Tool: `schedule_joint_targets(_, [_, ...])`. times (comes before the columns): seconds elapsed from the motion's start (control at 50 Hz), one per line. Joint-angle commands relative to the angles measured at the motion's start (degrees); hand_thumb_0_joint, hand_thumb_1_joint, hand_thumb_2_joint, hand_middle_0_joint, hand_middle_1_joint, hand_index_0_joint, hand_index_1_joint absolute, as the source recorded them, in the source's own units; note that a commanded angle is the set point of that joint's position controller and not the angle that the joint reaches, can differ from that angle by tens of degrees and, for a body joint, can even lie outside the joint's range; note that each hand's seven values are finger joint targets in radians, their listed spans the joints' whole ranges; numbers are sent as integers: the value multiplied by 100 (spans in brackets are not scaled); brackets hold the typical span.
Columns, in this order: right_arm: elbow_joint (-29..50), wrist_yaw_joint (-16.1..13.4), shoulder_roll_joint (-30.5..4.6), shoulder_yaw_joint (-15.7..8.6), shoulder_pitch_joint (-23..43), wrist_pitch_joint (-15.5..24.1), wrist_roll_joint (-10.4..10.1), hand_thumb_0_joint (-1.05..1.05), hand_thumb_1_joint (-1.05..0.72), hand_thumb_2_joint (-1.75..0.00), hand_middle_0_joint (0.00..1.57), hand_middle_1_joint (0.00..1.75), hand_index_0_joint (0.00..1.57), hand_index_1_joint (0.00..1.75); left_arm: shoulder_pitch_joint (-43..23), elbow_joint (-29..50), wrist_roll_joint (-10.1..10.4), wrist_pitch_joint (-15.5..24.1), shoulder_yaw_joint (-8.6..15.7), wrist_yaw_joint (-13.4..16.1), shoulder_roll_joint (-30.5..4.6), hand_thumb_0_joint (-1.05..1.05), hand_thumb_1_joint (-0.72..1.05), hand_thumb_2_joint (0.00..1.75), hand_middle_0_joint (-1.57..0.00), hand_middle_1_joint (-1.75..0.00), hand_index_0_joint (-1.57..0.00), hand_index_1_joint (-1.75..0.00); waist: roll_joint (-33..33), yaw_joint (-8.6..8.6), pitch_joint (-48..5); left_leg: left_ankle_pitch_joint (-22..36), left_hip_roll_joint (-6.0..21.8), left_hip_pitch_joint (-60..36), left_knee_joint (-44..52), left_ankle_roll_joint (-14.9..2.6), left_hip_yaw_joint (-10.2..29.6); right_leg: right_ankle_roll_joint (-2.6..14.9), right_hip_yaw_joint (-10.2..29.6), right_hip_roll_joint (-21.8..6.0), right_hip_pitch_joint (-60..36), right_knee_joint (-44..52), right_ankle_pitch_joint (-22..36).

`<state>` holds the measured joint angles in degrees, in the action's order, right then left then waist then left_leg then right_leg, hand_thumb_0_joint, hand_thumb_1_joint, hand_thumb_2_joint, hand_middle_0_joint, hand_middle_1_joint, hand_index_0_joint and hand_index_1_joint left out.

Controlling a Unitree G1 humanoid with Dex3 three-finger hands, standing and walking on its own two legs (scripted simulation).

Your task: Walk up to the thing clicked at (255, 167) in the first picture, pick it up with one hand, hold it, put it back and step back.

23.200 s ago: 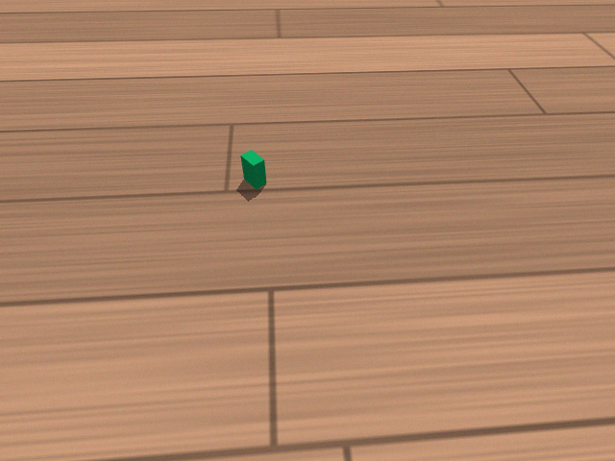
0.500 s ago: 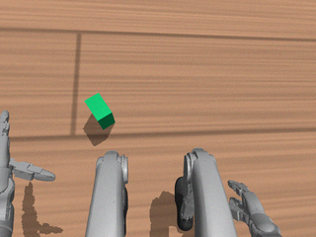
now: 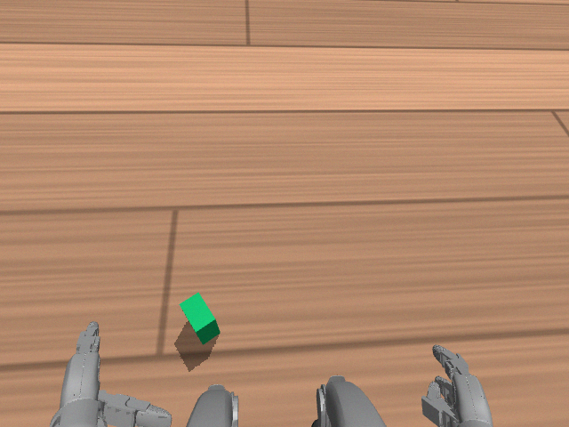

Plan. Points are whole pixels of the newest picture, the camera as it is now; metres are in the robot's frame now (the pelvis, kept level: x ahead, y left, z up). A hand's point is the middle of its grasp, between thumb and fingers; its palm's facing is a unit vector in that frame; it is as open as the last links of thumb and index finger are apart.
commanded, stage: home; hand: left
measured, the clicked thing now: (200, 319) +0.45 +0.20 -0.60
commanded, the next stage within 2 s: stand in 1.88 s
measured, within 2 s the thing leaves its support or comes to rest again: neither
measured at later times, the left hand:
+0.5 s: hand (121, 404) +0.18 +0.19 -0.01, palm faces +0.13 -0.95 -0.30, open 17.2 cm
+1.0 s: hand (130, 405) +0.17 +0.18 -0.01, palm faces +0.11 -0.95 -0.29, open 17.2 cm
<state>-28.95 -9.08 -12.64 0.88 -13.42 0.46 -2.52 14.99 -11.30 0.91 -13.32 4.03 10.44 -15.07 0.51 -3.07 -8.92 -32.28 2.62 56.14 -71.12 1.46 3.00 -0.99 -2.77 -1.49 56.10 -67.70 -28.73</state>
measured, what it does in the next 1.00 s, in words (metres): rises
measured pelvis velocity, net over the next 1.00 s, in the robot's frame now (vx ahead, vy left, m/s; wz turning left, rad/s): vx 0.01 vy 0.00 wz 0.01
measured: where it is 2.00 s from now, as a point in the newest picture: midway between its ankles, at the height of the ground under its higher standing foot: outside the picture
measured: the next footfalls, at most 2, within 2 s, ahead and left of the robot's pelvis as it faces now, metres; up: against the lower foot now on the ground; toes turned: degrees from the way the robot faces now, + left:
none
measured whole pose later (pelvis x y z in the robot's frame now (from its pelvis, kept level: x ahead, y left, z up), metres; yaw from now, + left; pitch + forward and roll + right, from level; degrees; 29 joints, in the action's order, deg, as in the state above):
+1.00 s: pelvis +0.01 +0.00 +0.05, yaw +1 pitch +7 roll -2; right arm -29.3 -9.9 -11.7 1.2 -16.4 7.7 -0.4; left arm 26.6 0.0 0.6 -15.3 -0.7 8.3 -11.5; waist 1.9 -1.6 -5.2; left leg -26.7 2.6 35.1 -55.0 1.4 2.1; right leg -1.0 -2.6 -1.4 35.2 -51.9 -23.4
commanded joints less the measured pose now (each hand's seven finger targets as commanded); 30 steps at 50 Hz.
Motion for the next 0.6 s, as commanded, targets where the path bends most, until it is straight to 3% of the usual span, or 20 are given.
schedule_joint_targets(0.0, [880,-215,-642,-233,-9,352,27,0,-90,-90,20,30,20,30,352,1585,-25,3,84,151,-588,0,-55,6,-5,-5,-5,-5,466,87,-1170,1466,-229,-1615,1634,-174,-300,134,-14,148,-1797,1585,1295])
schedule_joint_targets(0.12, [1021,-318,-527,-180,35,576,93,0,-90,-90,20,30,20,30,1009,2166,-33,-152,-208,136,-293,0,-55,6,-5,-6,-5,-5,208,105,-435,1219,-214,-1802,2163,-203,-210,125,-165,222,-2081,2064,1022])
schedule_joint_targets(0.26, [1112,-279,-578,-205,88,770,143,0,-90,-90,20,30,20,30,1251,2385,-54,-102,-244,-1,-218,0,-50,8,-6,-6,-6,-6,-3,140,-40,1197,-185,-2007,2523,-164,-173,113,-234,260,-2262,2250,921])
schedule_joint_targets(0.32, [1076,-255,-575,-212,83,837,174,0,-90,-90,20,30,20,30,1058,2232,-88,-38,-193,-44,-229,0,-49,9,-6,-7,-6,-7,-21,87,12,1203,-203,-2022,2502,-173,-203,101,-198,248,-2295,2309,955])
schedule_joint_targets(0.4, [1042,-242,-584,-233,31,910,206,0,-90,-90,20,30,20,30,813,2635,-109,64,-88,-66,-382,0,-49,9,-6,-7,-6,-7,244,133,-446,1578,-221,-2335,2462,-142,-254,115,-126,226,-2567,2271,1297])
schedule_joint_targets(0.44, [986,-235,-553,-206,19,948,217,0,-90,-90,20,30,20,30,1005,2334,-111,30,-227,-93,-186,0,-51,7,-6,-6,-6,-6,281,98,-398,1602,-201,-2401,2523,-120,-225,128,-148,247,-2560,2241,1291])
schedule_joint_targets(0.48, [949,-244,-581,-221,46,969,225,0,-90,-90,20,30,20,30,725,2626,-108,56,-189,-72,-278,0,-51,8,-6,-6,-6,-6,386,99,-506,1739,-206,-2501,2516,-110,-211,136,-149,235,-2641,2262,1420])
schedule_joint_targets(0.52, [914,-223,-548,-189,57,980,217,0,-90,-90,20,30,20,30,1150,2083,-112,6,-229,-93,-145,0,-52,7,-5,-6,-5,-6,212,123,-276,1617,-209,-2384,2555,-119,-204,127,-170,246,-2628,2307,1296])
schedule_joint_targets(0.58, [933,-223,-552,-184,144,969,212,0,-90,-90,20,30,20,30,1118,2143,-118,37,-207,-100,-183,0,-52,7,-5,-6,-5,-6,240,179,-207,1529,-210,-2331,2617,-118,-192,132,-189,247,-2598,2367,1214])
